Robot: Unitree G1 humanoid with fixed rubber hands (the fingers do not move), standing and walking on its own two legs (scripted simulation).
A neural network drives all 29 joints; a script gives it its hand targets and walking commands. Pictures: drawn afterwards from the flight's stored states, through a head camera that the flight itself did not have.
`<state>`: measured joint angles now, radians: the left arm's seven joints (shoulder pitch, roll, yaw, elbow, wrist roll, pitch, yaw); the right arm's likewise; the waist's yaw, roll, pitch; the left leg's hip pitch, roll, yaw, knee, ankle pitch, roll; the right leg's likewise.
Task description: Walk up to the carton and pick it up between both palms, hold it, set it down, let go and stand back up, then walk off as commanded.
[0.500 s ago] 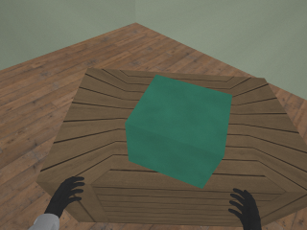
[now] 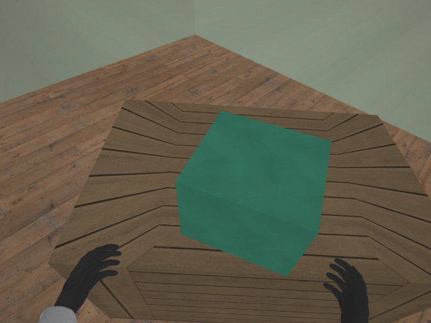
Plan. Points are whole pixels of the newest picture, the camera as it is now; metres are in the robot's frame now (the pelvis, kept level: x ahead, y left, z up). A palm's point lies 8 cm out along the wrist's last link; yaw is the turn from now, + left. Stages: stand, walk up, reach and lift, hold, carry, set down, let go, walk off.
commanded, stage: reach and lift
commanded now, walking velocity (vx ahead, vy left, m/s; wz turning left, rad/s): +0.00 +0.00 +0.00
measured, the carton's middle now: (252, 189) +0.45 -0.05 -0.06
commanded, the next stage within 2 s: none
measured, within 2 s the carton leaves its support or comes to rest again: neither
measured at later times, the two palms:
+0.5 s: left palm (83, 236) +0.26 +0.28 +0.02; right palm (357, 283) +0.22 -0.22 -0.01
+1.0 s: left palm (108, 199) +0.32 +0.25 +0.04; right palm (370, 248) +0.26 -0.24 +0.03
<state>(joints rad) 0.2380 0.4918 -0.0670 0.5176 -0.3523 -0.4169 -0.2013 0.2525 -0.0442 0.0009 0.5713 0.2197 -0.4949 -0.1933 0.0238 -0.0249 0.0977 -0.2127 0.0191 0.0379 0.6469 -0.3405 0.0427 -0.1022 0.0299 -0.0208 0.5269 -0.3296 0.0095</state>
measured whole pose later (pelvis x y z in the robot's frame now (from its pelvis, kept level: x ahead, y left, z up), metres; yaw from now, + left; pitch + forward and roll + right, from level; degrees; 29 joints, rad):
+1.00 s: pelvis -0.01 -0.01 +0.01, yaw +0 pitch -1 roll -2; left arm -0.30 0.54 -0.09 0.72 -0.42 -0.15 -0.15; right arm -0.16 -0.15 -0.03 0.52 0.29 -0.10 -0.24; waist -0.06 -0.02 0.06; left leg -0.26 0.01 0.03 0.55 -0.26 0.03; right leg -0.17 0.03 -0.02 0.46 -0.27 0.00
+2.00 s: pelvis -0.02 +0.00 +0.01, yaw -1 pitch +9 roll -2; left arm -0.91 0.52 -0.19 1.23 -0.43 -0.08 -0.12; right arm -0.65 -0.28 -0.01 0.85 0.36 0.01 -0.17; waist -0.17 0.02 -0.08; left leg -0.48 0.01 0.03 0.56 -0.23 0.05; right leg -0.39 0.03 -0.01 0.47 -0.23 0.01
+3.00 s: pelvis -0.04 +0.00 -0.05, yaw -2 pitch +28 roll -4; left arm -1.02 0.43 -0.23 1.53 -0.39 -0.38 -0.11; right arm -0.79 -0.19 -0.01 1.22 0.34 -0.32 -0.15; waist -0.18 0.05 -0.26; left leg -1.08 0.01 -0.01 0.92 -0.32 0.04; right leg -0.99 0.03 -0.06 0.85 -0.34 0.00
